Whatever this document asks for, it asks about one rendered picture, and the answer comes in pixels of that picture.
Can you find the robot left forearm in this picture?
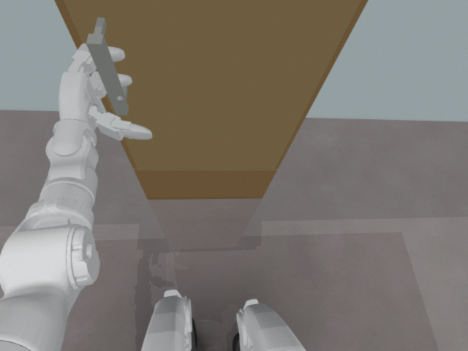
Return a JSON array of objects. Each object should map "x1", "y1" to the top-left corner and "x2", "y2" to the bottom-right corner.
[{"x1": 0, "y1": 119, "x2": 99, "y2": 292}]

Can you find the left robot thigh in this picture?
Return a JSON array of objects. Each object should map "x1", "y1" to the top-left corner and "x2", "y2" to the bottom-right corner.
[{"x1": 141, "y1": 295, "x2": 192, "y2": 351}]

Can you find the left robot upper arm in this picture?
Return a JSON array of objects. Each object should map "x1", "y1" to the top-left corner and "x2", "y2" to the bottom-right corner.
[{"x1": 0, "y1": 224, "x2": 100, "y2": 351}]

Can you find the cupboard door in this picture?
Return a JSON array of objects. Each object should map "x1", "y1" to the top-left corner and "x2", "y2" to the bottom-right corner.
[{"x1": 64, "y1": 0, "x2": 361, "y2": 171}]

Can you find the right robot shin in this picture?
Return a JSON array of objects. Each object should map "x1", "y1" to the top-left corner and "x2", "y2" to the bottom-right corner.
[{"x1": 239, "y1": 299, "x2": 258, "y2": 351}]

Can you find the robot left hand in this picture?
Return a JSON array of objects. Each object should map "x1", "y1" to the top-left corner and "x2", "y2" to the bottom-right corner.
[{"x1": 58, "y1": 43, "x2": 152, "y2": 141}]

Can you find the handle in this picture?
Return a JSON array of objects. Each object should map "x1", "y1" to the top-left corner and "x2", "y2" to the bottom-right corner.
[{"x1": 86, "y1": 18, "x2": 129, "y2": 116}]

